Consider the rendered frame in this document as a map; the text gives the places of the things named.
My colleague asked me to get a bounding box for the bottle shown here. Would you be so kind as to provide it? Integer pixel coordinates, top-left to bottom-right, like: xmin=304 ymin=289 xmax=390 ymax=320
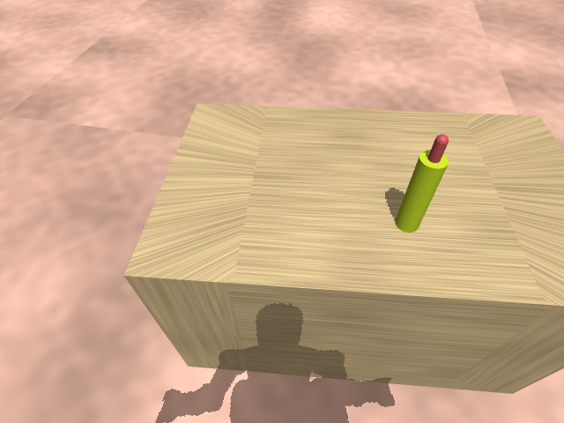
xmin=395 ymin=134 xmax=449 ymax=233

